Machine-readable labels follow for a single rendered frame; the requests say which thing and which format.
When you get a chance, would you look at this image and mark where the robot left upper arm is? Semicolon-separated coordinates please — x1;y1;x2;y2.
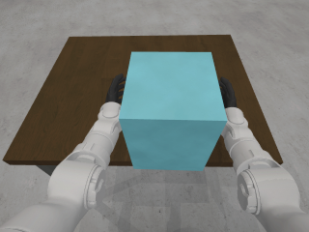
0;159;106;232

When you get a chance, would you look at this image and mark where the carton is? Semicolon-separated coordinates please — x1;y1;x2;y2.
119;51;228;171

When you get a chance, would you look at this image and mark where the right robot forearm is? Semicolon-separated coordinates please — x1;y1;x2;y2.
221;107;300;207

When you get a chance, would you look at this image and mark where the left robot forearm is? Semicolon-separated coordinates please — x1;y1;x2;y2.
47;101;122;196

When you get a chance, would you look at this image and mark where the left robot hand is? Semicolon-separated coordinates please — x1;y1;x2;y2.
105;73;126;103

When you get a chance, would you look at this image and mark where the right robot hand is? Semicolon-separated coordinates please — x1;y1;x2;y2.
218;76;238;108

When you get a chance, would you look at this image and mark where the robot right upper arm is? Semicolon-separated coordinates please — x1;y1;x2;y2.
237;167;309;232

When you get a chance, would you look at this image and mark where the table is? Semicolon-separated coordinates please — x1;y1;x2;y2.
2;35;283;177

